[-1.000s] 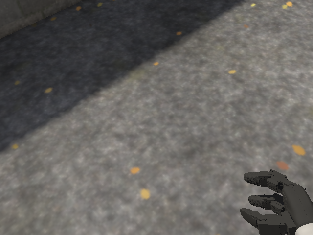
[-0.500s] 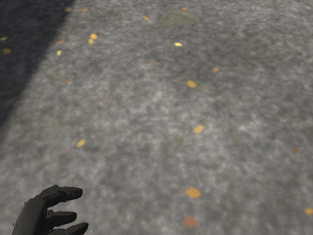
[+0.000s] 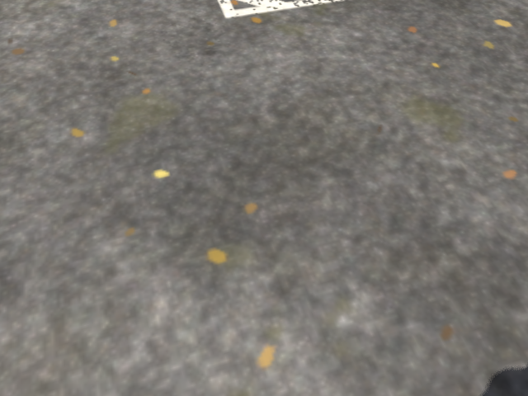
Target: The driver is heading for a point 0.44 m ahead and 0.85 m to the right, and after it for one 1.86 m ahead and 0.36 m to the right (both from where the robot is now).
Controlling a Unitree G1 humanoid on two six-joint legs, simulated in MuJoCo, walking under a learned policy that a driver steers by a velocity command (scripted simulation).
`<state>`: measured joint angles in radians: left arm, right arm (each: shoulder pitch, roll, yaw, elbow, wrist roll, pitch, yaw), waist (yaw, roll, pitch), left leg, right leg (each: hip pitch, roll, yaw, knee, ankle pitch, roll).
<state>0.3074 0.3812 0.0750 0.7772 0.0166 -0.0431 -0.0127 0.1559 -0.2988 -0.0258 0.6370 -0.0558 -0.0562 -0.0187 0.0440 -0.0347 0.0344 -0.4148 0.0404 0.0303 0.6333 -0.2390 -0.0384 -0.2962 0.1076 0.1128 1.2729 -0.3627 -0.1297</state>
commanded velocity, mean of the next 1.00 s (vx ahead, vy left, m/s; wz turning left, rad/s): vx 1.00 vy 0.00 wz -0.52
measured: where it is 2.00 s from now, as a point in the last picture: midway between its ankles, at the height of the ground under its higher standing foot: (422, 64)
